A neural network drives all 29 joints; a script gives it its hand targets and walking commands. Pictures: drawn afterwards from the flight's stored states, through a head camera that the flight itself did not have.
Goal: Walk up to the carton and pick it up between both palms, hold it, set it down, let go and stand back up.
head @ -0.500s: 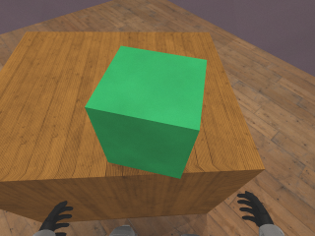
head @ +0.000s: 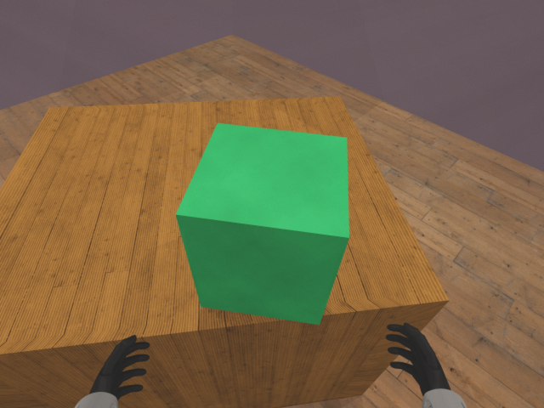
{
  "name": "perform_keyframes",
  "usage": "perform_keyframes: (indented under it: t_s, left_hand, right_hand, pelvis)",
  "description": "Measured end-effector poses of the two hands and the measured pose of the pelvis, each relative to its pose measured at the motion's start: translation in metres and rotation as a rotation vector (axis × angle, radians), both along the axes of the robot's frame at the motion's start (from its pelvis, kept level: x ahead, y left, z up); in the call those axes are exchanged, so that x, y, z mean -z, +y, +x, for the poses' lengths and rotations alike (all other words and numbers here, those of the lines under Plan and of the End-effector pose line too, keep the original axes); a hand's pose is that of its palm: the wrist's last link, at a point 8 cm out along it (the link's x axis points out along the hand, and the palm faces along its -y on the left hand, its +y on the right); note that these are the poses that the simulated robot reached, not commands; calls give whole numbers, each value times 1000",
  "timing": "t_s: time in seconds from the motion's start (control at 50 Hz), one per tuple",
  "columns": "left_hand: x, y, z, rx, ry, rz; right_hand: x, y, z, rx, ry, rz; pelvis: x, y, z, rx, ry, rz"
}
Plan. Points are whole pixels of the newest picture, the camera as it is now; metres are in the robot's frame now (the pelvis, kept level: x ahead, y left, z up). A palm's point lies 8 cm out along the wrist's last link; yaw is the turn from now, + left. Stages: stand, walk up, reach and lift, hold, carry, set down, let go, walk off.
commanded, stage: reach and lift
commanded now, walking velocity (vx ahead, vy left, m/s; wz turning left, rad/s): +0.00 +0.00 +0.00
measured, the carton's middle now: (269, 226) +0.38 +0.03 +0.04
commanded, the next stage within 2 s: none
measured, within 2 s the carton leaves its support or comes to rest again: neither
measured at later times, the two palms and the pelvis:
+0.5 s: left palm (111, 396) +0.15 +0.24 -0.04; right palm (431, 363) +0.19 -0.21 -0.01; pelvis +0.02 +0.00 +0.00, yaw -1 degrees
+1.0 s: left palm (115, 321) +0.22 +0.23 +0.04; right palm (425, 318) +0.23 -0.19 +0.05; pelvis +0.02 -0.01 +0.00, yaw +0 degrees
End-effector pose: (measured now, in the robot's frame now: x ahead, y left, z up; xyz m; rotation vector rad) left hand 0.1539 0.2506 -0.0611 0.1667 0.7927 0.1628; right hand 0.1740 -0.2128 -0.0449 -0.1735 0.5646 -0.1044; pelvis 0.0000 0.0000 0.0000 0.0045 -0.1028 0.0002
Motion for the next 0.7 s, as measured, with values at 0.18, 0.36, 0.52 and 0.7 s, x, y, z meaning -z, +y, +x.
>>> perform_keyframes:
  t_s: [0.18, 0.36, 0.52, 0.7]
  left_hand:
    - [-4, -5, -3, -16, -81, -24]
    - [-7, -11, -5, -32, -147, -47]
    - [-25, -16, -7, 11, -228, -69]
    - [-81, -16, 26, 80, -503, -86]
  right_hand:
    - [-12, -13, 2, 18, -38, -18]
    - [-27, -6, 10, 23, -99, 32]
    - [-36, 9, 14, 65, -178, 98]
    - [-56, 20, 19, 83, -276, 141]
  pelvis:
    - [-2, 16, 8, 17, 15, -3]
    - [-3, 10, 17, 18, 33, -5]
    - [-3, 3, 20, 11, 37, -9]
    - [-2, -2, 18, 1, 28, -10]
